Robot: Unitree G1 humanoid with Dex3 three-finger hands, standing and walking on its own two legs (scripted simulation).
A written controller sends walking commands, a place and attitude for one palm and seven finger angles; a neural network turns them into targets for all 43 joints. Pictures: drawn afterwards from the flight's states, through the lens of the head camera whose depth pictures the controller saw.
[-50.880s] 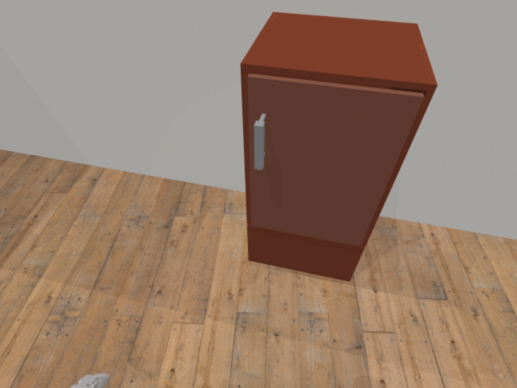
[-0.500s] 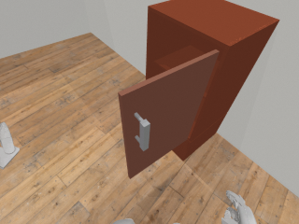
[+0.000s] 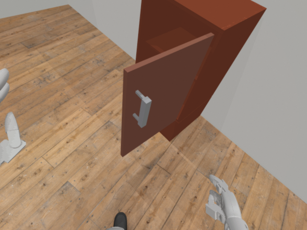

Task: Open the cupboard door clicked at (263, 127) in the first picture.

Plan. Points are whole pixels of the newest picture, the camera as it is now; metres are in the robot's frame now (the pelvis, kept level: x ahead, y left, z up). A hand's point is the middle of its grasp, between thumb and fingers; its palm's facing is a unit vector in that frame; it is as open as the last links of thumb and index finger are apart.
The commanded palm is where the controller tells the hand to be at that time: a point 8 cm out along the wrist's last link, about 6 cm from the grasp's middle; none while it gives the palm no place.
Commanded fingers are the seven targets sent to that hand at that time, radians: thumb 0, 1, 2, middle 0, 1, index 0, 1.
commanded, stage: stop stepping back and stand still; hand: left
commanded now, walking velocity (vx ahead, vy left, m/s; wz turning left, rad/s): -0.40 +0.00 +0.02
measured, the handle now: (140, 109) +0.50 +0.08 -0.06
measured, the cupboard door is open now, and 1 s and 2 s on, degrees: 87 87 87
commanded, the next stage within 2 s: let the arm hang, fingers relaxed in 0.90 s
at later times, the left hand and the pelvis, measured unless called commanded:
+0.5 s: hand (11, 228) +0.11 +0.23 +0.14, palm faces +0.42 -0.83 -0.36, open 7.4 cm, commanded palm +0.04 +0.27 +0.17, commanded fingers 0.00 0.90 0.90 -0.20 -0.30 -0.20 -0.30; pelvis -0.10 -0.02 -0.02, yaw -2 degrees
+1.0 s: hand out of the picture +0.09 +0.24 +0.15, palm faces +0.31 -0.83 -0.47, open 7.4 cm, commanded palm none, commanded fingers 0.00 0.90 0.90 -0.20 -0.30 -0.20 -0.30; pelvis -0.12 +0.00 +0.00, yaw -3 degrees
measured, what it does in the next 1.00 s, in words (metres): walks backwards: right foot, then left foot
